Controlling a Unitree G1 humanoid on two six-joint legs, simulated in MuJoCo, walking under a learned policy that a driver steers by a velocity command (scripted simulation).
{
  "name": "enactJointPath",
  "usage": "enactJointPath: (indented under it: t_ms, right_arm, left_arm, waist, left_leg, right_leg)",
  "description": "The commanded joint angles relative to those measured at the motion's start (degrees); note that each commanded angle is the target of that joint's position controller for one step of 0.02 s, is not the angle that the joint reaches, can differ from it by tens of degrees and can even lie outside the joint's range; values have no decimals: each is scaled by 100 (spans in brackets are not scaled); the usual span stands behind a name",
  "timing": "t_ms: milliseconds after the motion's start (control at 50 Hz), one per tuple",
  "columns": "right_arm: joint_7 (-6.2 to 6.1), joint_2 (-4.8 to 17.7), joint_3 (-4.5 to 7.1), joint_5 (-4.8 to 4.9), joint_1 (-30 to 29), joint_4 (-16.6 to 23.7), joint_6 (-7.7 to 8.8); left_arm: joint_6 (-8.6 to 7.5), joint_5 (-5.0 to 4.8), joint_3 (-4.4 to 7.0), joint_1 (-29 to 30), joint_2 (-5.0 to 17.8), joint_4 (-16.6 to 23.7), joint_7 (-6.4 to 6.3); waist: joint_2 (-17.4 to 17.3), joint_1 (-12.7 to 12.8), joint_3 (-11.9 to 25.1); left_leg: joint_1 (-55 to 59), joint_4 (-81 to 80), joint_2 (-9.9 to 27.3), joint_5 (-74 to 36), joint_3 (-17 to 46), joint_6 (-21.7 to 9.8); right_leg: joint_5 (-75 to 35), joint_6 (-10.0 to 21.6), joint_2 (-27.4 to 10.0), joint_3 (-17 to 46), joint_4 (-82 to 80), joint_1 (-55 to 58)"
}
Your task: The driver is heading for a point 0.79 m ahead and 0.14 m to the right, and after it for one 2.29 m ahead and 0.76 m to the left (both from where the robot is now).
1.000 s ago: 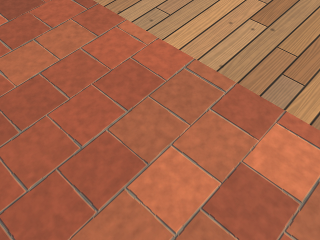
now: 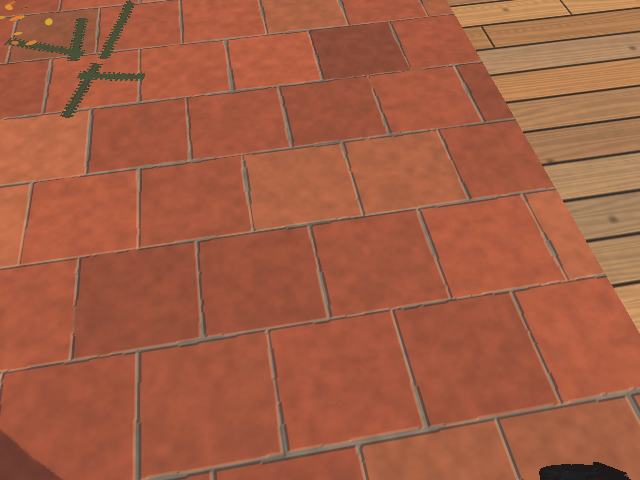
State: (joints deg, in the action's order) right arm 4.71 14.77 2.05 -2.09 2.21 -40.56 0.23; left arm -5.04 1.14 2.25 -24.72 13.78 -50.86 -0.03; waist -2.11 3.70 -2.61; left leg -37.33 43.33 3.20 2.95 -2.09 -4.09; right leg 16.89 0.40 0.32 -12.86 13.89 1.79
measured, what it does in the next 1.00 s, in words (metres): walks ahead: left foot, then right foot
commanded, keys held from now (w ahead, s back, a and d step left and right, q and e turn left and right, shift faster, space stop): w+q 0.08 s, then w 0.12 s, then w+e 0.80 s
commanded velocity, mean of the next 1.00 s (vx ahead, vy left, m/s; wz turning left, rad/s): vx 0.50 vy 0.00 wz -0.15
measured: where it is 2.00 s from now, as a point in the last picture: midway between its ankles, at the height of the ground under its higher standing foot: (384, 252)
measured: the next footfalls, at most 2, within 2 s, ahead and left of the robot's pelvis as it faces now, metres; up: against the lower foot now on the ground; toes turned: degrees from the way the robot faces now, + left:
left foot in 0.10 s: +0.21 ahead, +0.10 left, +0.00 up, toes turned +8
right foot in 0.70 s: +0.52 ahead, -0.02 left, +0.00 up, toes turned -7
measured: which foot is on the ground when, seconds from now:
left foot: up 0.00-0.08, down 0.10-0.70, up 0.72-1.00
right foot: down 0.00-0.10, up 0.12-0.68, down 0.70-1.00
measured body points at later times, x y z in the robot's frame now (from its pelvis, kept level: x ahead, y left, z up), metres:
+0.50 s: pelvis +0.26 +0.06 +0.00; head +0.28 +0.07 +0.45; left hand +0.35 +0.32 -0.13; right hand +0.28 -0.21 -0.13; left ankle +0.17 +0.09 -0.74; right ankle +0.43 -0.08 -0.67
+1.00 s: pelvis +0.53 +0.03 +0.00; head +0.56 +0.01 +0.45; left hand +0.61 +0.30 -0.12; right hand +0.65 -0.25 -0.10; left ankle +0.70 +0.18 -0.68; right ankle +0.48 -0.01 -0.74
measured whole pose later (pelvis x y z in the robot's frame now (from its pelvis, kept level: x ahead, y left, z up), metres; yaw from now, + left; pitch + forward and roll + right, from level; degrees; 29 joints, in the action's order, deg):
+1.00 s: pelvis +0.53 +0.03 +0.00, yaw -14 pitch +1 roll +0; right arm 0.9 14.6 0.5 -2.5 6.2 -42.4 2.2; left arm -2.5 -0.1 3.9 -21.8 15.7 -50.1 0.6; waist -1.3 2.5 -2.2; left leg -37.9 48.9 6.6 7.6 3.5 2.9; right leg 12.3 7.4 8.8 4.8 17.9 -6.1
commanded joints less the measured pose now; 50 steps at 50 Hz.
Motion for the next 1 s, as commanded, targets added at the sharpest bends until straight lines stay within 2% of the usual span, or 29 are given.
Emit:
enactJointPath:
  t_ms: [20,60,80,100,120,140,160,180,200,220,240,260,300,380,480,560,620,660,680,700,720,740,760,780,800,840,880,940,1000]
  right_arm:
    - [17,253,16,-37,-586,559,67]
    - [-38,331,59,-73,-375,535,65]
    - [-71,418,112,-86,65,419,87]
    - [-128,530,194,-133,938,136,142]
    - [-233,921,345,-190,1942,-139,173]
    - [-328,1493,464,-82,1887,-54,149]
    - [-408,1345,444,52,2238,-29,93]
    - [-467,1181,402,80,1925,-178,101]
    - [-469,906,326,108,1675,-231,151]
    - [-470,718,263,114,1395,-231,205]
    - [-452,542,196,130,1262,-240,272]
    - [-431,459,160,128,1262,-284,341]
    - [-420,547,177,140,1392,-430,447]
    - [-433,558,168,115,1835,-700,508]
    - [-503,441,81,122,1996,-890,575]
    - [-617,435,31,98,2417,-1175,545]
    - [-705,662,47,66,2372,-1273,506]
    - [-756,873,102,30,2202,-1253,435]
    - [-744,959,127,38,2054,-1183,403]
    - [-704,893,102,91,1827,-983,435]
    - [-561,327,17,165,2070,-603,518]
    - [-522,664,54,42,1652,-533,587]
    - [-483,613,22,103,1337,-370,670]
    - [-478,633,28,128,1362,-375,703]
    - [-482,583,31,51,1294,-350,622]
    - [-450,450,-10,-88,1506,-361,374]
    - [-426,360,-36,-95,1368,-245,246]
    - [-397,348,-61,-66,599,59,218]
    - [-366,337,-97,-18,-21,263,234]
  left_arm:
    - [2,6,202,-76,931,213,-70]
    - [96,19,231,-153,1092,133,-111]
    - [152,21,245,-173,1178,112,-125]
    - [198,-8,224,-172,1174,124,-127]
    - [198,5,159,-192,1001,283,-105]
    - [162,-40,5,-388,340,721,51]
    - [137,20,142,347,899,769,31]
    - [89,-84,125,737,828,895,50]
    - [45,-95,74,665,719,822,49]
    - [107,-49,63,479,647,686,63]
    - [223,41,51,199,604,545,74]
    - [325,70,52,37,554,436,108]
    - [410,54,78,109,503,396,189]
    - [440,-22,131,901,492,539,212]
    - [381,15,84,1524,368,665,237]
    - [345,61,-28,2194,218,928,298]
    - [344,52,-16,1964,288,939,274]
    - [328,72,77,1035,494,687,224]
    - [282,110,179,253,683,452,192]
    - [270,183,343,-536,1105,289,120]
    - [343,110,521,-212,1719,406,59]
    - [371,-126,522,-116,1568,384,87]
    - [379,-120,458,216,1320,421,52]
    - [384,-89,366,427,947,397,49]
    - [346,-83,313,621,787,413,35]
    - [246,-101,274,732,759,444,34]
    - [157,-114,322,607,958,402,54]
    - [162,-130,348,343,1029,376,50]
    - [201,-130,374,7,1063,350,38]
  waist:
    - [673,-90,-257]
    - [770,-221,-22]
    - [791,-409,270]
    - [619,-780,763]
    - [69,-1169,1453]
    - [-1339,-779,2005]
    - [-310,-1163,2012]
    - [-144,-979,1188]
    - [71,-704,736]
    - [196,-435,573]
    - [108,-259,495]
    - [49,-180,499]
    - [28,-144,322]
    - [4,-395,-152]
    - [-69,-514,-287]
    - [-50,-729,-430]
    - [-270,-515,-118]
    - [-426,-72,386]
    - [-363,311,785]
    - [136,747,1264]
    - [1773,160,1615]
    - [615,326,1615]
    - [375,165,897]
    - [-100,-122,334]
    - [-213,-324,82]
    - [1,-534,115]
    - [170,-562,138]
    - [391,-330,16]
    - [572,-17,96]
  left_leg:
    - [267,-564,-132,409,-347,-193]
    - [850,-806,-486,1049,-579,-403]
    - [1392,-955,-722,1261,-628,-538]
    - [2577,-1380,-920,1094,-554,-710]
    - [4185,-1602,-118,1638,603,-994]
    - [5933,-1999,1717,1697,3650,-1761]
    - [5731,-2544,1795,1163,4149,-1688]
    - [5092,-2566,1572,236,3038,-1532]
    - [4277,-2653,1318,-626,2464,-1336]
    - [3800,-2809,1081,-839,1955,-1130]
    - [3328,-2955,920,-1147,1597,-987]
    - [3117,-3098,843,-1272,1371,-952]
    - [2935,-3389,743,-1171,1043,-874]
    - [3193,-3700,672,-1012,536,-531]
    - [3661,-3698,644,-1627,-70,-270]
    - [4343,-3418,783,-2733,-404,-191]
    - [4685,-2513,880,-5088,-670,-50]
    - [4612,-1111,985,-6028,-760,-28]
    - [4133,62,946,-5336,-818,-40]
    - [2949,1884,635,-3253,-938,-18]
    - [196,4164,-835,2483,-638,315]
    - [-539,4467,-559,2343,617,215]
    - [-703,4065,-222,1836,702,202]
    - [-424,3433,-15,1590,589,219]
    - [-127,2990,120,1577,589,296]
    - [391,2483,177,1564,482,472]
    - [433,1964,175,1344,314,605]
    - [207,926,171,583,184,745]
    - [145,68,39,-61,185,750]
  right_leg:
    - [-3110,630,-1605,364,-166,4]
    - [-4822,554,-1635,109,648,269]
    - [-5483,533,-1628,8,1429,311]
    - [-5303,449,-1544,-118,2588,-122]
    - [-3540,302,-1405,-135,4218,-1342]
    - [1557,-25,-361,60,6185,-3922]
    - [1266,6,-276,1111,6580,-4403]
    - [536,70,-544,1230,6384,-4593]
    - [239,92,-697,1239,5853,-4225]
    - [176,83,-809,1270,5493,-3857]
    - [126,61,-856,1288,5295,-3392]
    - [93,51,-820,1276,5233,-3153]
    - [-224,54,-769,1297,5060,-3249]
    - [-1057,67,-587,1591,4507,-4109]
    - [-1873,137,-355,1377,3444,-4265]
    - [-1696,312,-232,795,2578,-4253]
    - [-962,641,214,355,2215,-3463]
    - [-407,934,517,320,2090,-2474]
    - [-447,1135,569,549,1662,-1456]
    - [-167,1547,-261,1716,1258,-123]
    - [-875,2596,-1954,5083,840,1574]
    - [-876,2732,-1932,5336,464,1539]
    - [-893,2497,-1856,4608,279,820]
    - [-1319,2175,-1625,4078,79,-53]
    - [-1717,1945,-1309,3659,9,-631]
    - [-2312,1798,-940,3115,-121,-1209]
    - [-2704,1751,-718,2838,-175,-1426]
    - [-2617,1506,-482,2736,-214,-1407]
    - [-2676,1279,-412,2825,-10,-991]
